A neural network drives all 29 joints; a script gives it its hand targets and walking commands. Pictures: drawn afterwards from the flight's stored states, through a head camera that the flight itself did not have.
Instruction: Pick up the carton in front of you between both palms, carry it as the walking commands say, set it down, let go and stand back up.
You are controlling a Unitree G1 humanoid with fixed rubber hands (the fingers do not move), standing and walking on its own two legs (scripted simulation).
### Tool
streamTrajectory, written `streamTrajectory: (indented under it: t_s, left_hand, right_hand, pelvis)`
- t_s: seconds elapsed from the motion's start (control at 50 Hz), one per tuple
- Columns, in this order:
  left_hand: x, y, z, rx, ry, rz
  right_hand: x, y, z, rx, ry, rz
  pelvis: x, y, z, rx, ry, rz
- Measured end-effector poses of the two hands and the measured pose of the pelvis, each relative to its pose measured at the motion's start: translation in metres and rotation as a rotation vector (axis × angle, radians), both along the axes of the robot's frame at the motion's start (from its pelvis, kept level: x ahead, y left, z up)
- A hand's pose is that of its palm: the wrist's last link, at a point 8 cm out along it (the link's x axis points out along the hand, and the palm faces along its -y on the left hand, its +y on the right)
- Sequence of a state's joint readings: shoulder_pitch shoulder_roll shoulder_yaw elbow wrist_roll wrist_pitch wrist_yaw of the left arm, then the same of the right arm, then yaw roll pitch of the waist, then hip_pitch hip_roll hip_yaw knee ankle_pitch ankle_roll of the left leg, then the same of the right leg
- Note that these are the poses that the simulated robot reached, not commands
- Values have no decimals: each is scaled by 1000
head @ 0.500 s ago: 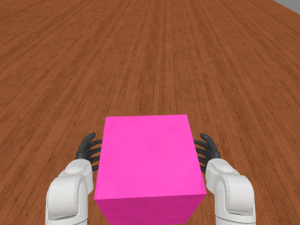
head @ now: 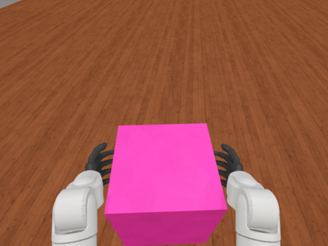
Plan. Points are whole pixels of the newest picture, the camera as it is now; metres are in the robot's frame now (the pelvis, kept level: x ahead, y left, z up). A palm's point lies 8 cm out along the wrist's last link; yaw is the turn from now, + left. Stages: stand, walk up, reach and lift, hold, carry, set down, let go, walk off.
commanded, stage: carry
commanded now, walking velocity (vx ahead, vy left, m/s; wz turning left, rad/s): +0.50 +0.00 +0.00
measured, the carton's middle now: (164, 187) +0.28 +0.00 +0.01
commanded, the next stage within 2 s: none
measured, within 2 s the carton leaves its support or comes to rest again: neither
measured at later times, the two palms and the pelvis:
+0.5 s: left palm (113, 92) +0.60 +0.16 +0.08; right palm (201, 92) +0.59 -0.13 +0.09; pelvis +0.34 +0.02 +0.00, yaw -2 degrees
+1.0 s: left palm (132, 45) +0.94 +0.13 +0.10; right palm (197, 46) +0.94 -0.17 +0.09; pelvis +0.67 -0.02 +0.01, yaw +0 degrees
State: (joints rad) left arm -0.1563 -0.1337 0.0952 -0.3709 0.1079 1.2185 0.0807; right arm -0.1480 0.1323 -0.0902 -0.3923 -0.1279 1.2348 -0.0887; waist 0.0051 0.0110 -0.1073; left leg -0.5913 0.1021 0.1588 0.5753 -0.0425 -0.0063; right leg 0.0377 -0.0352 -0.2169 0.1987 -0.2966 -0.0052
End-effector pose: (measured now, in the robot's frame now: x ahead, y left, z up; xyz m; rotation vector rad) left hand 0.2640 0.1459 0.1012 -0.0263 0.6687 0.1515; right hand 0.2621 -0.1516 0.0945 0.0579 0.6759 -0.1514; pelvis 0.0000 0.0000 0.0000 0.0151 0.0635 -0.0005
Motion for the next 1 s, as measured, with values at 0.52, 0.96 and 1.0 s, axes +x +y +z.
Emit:
streamTrajectory:
  t_s: [0.52, 0.96, 1.0]
  left_hand:
    - [350, 15, -18, -27, 3, -21]
    - [643, -20, 5, 10, 11, 20]
    - [674, -18, 3, 8, 6, 6]
  right_hand:
    - [345, 15, -9, -36, 4, -12]
    - [648, -21, 1, 15, 10, 17]
    - [675, -18, 0, 11, 5, 5]
  pelvis:
    - [355, 17, -3, -28, -6, -22]
    - [641, -24, 9, 17, 6, 4]
    - [672, -18, 5, 12, 4, 2]
